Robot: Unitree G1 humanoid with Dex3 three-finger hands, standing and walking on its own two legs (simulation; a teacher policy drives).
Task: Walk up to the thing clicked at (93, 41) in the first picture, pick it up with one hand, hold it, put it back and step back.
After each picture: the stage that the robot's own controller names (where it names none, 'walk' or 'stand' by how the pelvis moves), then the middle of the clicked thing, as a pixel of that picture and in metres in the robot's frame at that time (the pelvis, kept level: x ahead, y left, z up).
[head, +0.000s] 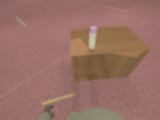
stand; (92, 38) +0.82 +0.05 -0.02
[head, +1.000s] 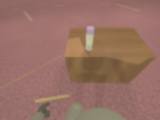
walk; (89, 39) +0.73 +0.10 +0.00
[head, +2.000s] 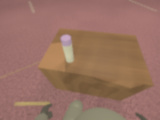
stand; (68, 50) +0.49 +0.24 +0.02
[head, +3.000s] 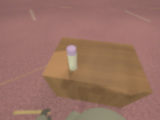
stand; (72, 59) +0.48 +0.20 -0.02
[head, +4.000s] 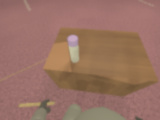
stand; (74, 50) +0.50 +0.18 +0.01
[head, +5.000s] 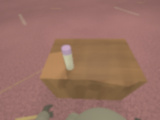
stand; (68, 58) +0.48 +0.23 -0.02
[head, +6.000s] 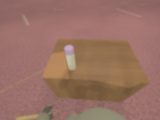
stand; (70, 58) +0.49 +0.21 -0.02
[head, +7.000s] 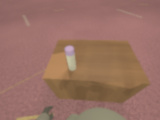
stand; (71, 59) +0.48 +0.21 -0.02
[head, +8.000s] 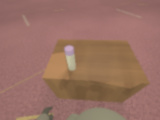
stand; (70, 59) +0.49 +0.21 -0.02
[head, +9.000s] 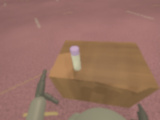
rise first; (76, 59) +0.50 +0.20 -0.02
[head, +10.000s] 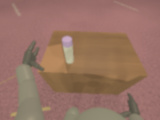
go down; (68, 51) +0.52 +0.18 +0.01
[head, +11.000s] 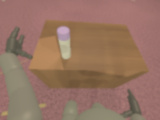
go down; (65, 45) +0.51 +0.19 +0.05
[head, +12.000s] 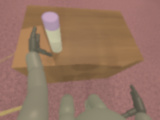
close in; (54, 36) +0.51 +0.20 +0.08
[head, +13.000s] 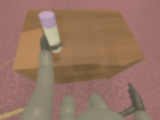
close; (52, 35) +0.53 +0.20 +0.09
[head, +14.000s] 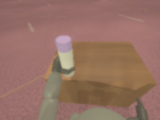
lift; (66, 59) +0.32 +0.16 +0.21
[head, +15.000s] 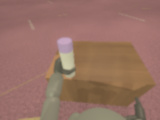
hold; (67, 60) +0.32 +0.17 +0.18
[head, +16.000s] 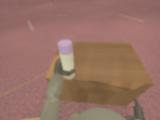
hold; (67, 61) +0.32 +0.17 +0.17
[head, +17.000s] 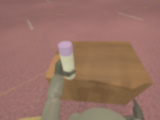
hold; (67, 62) +0.33 +0.17 +0.15
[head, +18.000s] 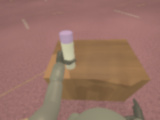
crouch; (68, 52) +0.40 +0.17 +0.17
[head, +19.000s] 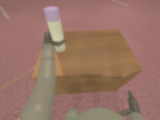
lower; (56, 32) +0.51 +0.20 +0.20
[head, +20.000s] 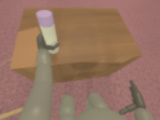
lower; (50, 35) +0.53 +0.20 +0.09
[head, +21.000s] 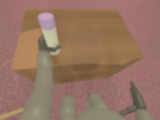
lower; (51, 37) +0.52 +0.20 +0.09
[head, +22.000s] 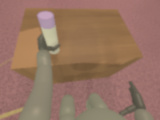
lower; (50, 36) +0.52 +0.20 +0.09
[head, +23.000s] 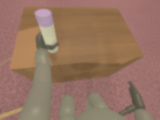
lower; (49, 35) +0.53 +0.21 +0.09
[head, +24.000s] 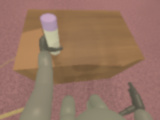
open; (52, 38) +0.52 +0.20 +0.09
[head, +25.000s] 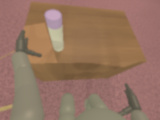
sink last; (56, 34) +0.51 +0.20 +0.08
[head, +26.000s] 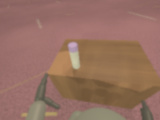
sink last; (74, 56) +0.50 +0.21 +0.03
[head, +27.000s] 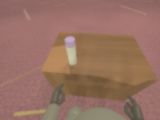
stand; (71, 52) +0.50 +0.20 +0.05
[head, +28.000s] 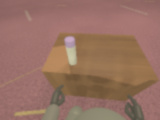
stand; (71, 52) +0.50 +0.20 +0.05
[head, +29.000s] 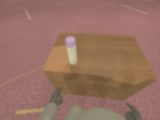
stand; (72, 52) +0.51 +0.20 +0.04
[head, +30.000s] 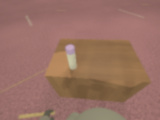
stand; (71, 58) +0.50 +0.21 -0.02
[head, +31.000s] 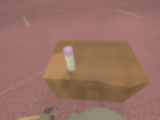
stand; (69, 59) +0.48 +0.22 -0.02
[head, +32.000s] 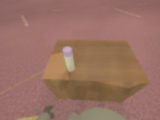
stand; (69, 60) +0.47 +0.22 -0.02
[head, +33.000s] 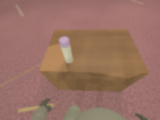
walk; (66, 51) +0.50 +0.24 +0.00
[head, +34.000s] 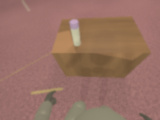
walk; (75, 34) +0.69 +0.21 +0.00
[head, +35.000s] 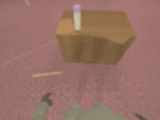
walk; (77, 18) +0.96 +0.24 +0.00
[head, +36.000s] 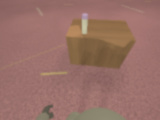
stand; (84, 24) +1.10 +0.19 -0.01
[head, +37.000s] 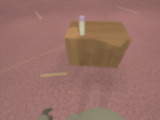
stand; (82, 26) +1.13 +0.21 -0.02
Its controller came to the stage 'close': yes
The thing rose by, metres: 0.20
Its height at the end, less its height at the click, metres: +0.00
